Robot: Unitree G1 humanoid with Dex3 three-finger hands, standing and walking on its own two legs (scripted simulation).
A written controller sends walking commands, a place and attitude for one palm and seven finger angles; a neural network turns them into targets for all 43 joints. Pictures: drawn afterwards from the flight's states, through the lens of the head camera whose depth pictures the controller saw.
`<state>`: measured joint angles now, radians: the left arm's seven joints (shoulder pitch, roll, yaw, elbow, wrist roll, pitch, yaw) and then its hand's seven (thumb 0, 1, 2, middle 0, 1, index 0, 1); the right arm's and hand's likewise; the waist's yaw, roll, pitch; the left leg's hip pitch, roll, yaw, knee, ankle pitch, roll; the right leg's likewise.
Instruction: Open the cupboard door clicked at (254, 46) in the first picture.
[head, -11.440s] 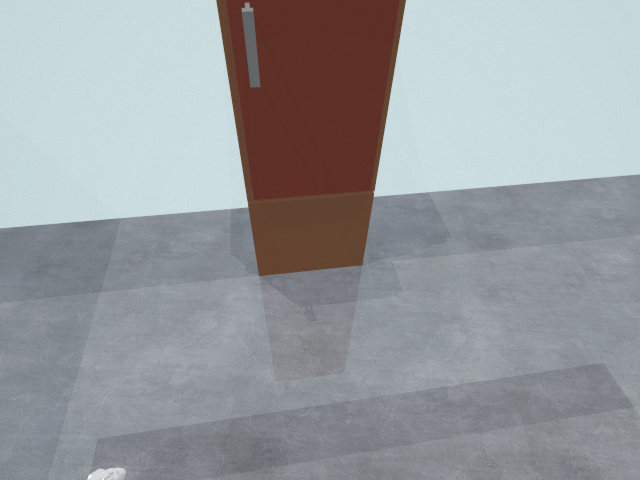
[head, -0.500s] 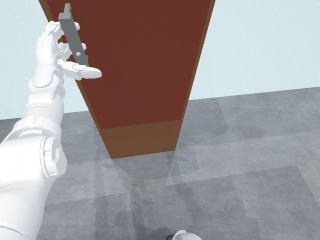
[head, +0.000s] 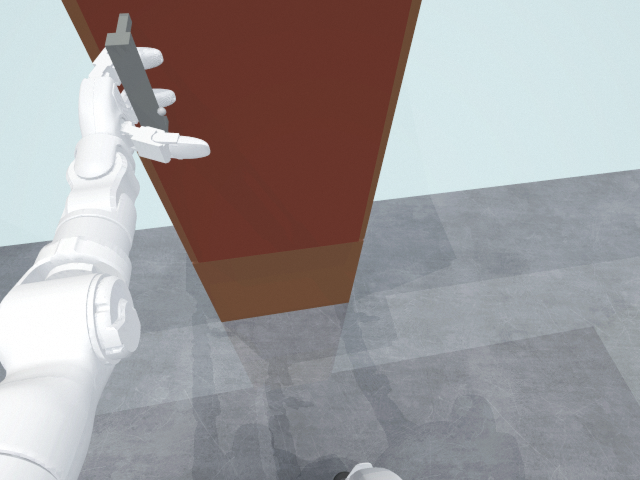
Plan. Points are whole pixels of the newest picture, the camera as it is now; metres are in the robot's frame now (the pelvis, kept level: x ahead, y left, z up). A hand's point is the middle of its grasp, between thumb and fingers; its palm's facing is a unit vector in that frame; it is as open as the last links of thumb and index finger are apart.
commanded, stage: slide the fingers in behind the handle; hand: left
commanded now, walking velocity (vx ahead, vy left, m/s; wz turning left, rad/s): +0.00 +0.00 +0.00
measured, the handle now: (145, 90) +0.57 +0.17 +0.15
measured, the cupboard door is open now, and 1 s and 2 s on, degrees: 0 0 44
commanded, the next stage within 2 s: close the thumb around the handle in 0.10 s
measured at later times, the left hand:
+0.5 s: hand (165, 111) +0.53 +0.14 +0.15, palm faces +0.07 -1.00 +0.00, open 11.3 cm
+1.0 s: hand (166, 114) +0.52 +0.14 +0.15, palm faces +0.09 -1.00 +0.00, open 5.5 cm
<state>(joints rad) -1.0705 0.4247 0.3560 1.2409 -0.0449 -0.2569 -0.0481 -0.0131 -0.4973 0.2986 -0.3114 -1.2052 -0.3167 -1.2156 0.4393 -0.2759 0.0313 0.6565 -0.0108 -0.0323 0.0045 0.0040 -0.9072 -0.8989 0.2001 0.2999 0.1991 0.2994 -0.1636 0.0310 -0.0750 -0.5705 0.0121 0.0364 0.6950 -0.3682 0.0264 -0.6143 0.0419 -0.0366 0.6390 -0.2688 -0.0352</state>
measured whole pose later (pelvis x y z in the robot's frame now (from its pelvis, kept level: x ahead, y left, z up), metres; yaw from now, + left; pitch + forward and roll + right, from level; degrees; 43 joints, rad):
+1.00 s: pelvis +0.00 +0.00 +0.00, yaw +0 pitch +14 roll -1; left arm -1.04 0.39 0.33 1.21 -0.06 -0.26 -0.02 0.01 0.74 0.83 -0.40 -1.34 -0.40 -1.35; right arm 0.44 -0.28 0.02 0.67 -0.01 -0.03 0.01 0.00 -0.91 -0.90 0.20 0.30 0.20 0.30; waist -0.16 0.03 -0.08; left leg -0.56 0.01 0.03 0.69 -0.37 0.03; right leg -0.60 0.04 -0.04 0.64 -0.28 -0.03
